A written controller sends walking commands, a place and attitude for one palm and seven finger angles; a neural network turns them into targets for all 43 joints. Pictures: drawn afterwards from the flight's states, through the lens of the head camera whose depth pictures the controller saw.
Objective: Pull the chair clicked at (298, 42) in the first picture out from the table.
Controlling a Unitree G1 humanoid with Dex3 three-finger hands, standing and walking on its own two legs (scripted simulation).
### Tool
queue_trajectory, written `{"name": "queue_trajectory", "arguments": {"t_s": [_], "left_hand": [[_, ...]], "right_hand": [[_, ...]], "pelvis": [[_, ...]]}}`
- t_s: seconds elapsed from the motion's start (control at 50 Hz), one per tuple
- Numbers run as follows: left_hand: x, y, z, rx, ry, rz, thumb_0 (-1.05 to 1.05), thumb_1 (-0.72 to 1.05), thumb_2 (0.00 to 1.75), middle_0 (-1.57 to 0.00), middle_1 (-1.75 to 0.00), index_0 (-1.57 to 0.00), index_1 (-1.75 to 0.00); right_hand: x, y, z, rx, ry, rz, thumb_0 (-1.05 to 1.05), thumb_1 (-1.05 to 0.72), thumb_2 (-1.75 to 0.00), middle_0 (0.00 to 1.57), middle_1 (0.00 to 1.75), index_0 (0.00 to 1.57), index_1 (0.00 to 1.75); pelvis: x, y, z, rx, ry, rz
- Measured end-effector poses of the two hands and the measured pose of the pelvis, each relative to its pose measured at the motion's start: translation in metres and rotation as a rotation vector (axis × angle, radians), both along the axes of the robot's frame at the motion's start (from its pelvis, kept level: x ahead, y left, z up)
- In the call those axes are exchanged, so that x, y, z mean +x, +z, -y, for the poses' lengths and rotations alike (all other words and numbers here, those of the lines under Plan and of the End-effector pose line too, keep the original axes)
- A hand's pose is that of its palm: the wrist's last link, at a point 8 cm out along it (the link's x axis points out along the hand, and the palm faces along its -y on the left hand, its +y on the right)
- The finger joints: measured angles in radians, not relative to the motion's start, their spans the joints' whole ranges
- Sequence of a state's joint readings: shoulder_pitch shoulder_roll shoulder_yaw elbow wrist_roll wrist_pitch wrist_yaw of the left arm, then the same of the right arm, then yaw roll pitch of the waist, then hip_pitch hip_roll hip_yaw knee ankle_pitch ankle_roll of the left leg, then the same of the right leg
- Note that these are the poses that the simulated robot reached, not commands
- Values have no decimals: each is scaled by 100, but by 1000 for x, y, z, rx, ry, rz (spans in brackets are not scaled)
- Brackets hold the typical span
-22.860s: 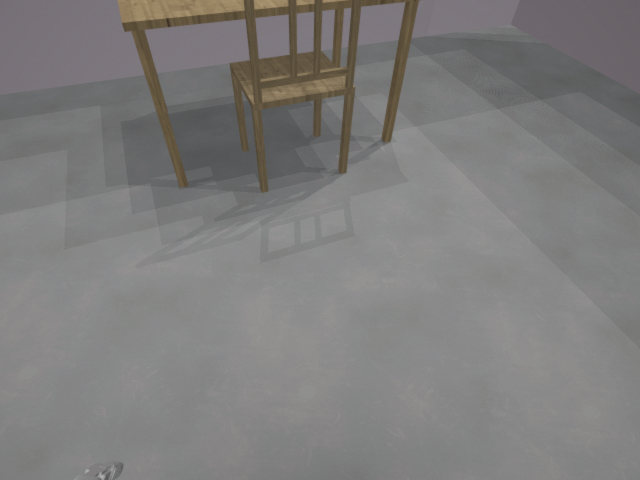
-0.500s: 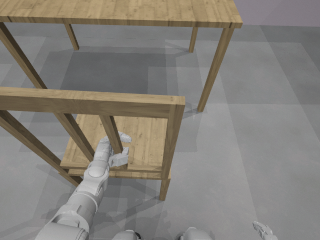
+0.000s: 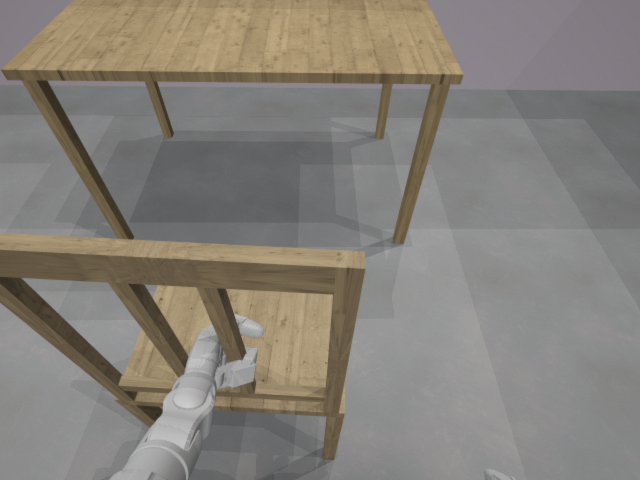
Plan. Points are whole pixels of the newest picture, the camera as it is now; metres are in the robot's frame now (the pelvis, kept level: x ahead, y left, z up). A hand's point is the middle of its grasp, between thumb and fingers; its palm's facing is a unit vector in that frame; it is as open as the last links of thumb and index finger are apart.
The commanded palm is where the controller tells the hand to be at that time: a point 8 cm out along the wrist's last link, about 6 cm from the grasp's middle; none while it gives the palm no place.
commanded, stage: stop walking, hand still on the chair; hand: left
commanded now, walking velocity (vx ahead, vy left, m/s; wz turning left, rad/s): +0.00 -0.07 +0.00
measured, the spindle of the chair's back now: (167, 343) +0.30 +0.23 -0.05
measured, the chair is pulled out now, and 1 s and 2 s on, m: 0.60 0.63 0.63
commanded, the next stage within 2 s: open the thumb and straighten the fingers in 0.76 s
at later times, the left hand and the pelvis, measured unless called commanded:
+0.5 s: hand (247, 381) +0.26 +0.11 -0.07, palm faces +0.00 -0.99 -0.14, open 5.5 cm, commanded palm +0.24 +0.16 -0.05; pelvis +0.04 -0.02 +0.01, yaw +0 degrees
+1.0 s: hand (245, 378) +0.26 +0.11 -0.07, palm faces -0.01 -0.99 -0.10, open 5.9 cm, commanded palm +0.23 +0.16 -0.05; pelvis +0.05 -0.01 +0.00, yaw +1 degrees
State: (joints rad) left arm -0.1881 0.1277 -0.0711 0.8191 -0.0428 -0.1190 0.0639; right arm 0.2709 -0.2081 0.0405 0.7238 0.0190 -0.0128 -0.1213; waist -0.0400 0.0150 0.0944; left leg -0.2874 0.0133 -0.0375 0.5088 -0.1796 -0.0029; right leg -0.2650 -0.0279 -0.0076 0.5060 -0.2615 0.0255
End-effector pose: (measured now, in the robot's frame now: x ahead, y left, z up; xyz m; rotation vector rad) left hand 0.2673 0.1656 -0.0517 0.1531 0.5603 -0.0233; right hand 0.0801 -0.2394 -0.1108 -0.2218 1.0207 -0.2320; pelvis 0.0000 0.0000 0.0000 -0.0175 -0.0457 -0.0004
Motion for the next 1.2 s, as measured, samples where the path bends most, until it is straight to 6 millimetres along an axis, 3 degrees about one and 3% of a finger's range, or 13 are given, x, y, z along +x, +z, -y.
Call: {"name": "queue_trajectory", "arguments": {"t_s": [0.2,0.4,0.54,0.7,0.94,1.04,1.2], "left_hand": [[-24,0,1,8,39,-2,9,66,83,-33,-125,-50,-145],[-26,1,3,5,59,-6,10,66,83,-32,-125,-50,-145],[-26,1,3,0,63,-10,10,66,83,-32,-125,-50,-145],[-26,1,3,-2,65,-17,10,66,82,-31,-126,-50,-145],[-24,0,1,-27,67,-17,10,65,81,-32,-129,-50,-145],[-22,2,-3,-34,40,18,6,49,72,-39,-135,-50,-145],[-17,-2,-8,-16,54,-2,2,-12,41,-42,-131,-47,-135]], "right_hand": [[38,6,-3,43,45,110,1,-90,-90,20,30,21,30],[79,21,19,-10,58,169,1,-90,-90,20,30,20,30],[99,28,20,-19,67,189,1,-90,-90,20,30,20,30],[106,27,9,6,77,184,1,-90,-90,20,30,20,30],[96,18,2,60,58,161,1,-90,-90,20,30,21,30],[99,15,10,57,50,228,1,-90,-90,20,30,21,30],[119,8,15,22,63,313,1,-90,-90,20,30,20,30]], "pelvis": [[14,2,12,10,-8,-2],[33,5,17,11,-3,-12],[41,6,18,10,1,-16],[46,6,17,11,5,-17],[46,2,14,14,13,-55],[45,-10,12,14,6,-107],[51,-27,8,13,6,-171]]}}
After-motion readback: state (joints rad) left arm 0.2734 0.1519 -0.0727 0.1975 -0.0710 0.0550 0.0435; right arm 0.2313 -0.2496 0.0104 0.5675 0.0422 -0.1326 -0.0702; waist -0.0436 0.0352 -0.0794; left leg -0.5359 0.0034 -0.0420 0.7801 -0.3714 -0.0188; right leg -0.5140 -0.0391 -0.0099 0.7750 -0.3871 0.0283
